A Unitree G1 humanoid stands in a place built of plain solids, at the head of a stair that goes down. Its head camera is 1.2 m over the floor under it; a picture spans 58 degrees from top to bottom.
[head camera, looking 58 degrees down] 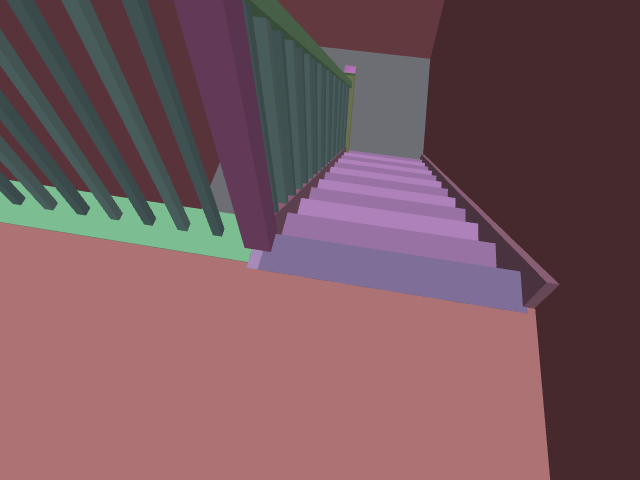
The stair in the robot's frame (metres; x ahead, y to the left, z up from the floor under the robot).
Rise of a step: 0.20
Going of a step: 0.23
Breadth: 0.81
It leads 10 degrees to the right of straight ahead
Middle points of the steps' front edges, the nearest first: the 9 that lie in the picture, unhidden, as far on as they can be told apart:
0.70 -0.24 0.00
0.93 -0.27 -0.20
1.16 -0.31 -0.41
1.39 -0.35 -0.61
1.62 -0.39 -0.82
1.85 -0.44 -1.02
2.08 -0.48 -1.22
2.31 -0.52 -1.43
2.54 -0.56 -1.63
